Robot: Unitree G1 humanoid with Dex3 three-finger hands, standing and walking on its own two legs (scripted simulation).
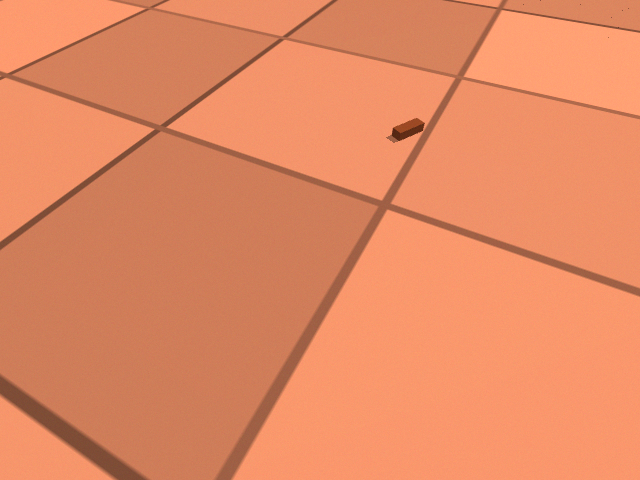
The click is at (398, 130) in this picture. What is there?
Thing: lying carton
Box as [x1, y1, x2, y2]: [392, 118, 424, 140]
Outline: 424,123 417,118 412,119 393,127 392,135 398,140 400,140 422,130
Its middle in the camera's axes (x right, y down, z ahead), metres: +0.49 -0.62 +2.14
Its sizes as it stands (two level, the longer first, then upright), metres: 0.174 0.062 0.051
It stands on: the floor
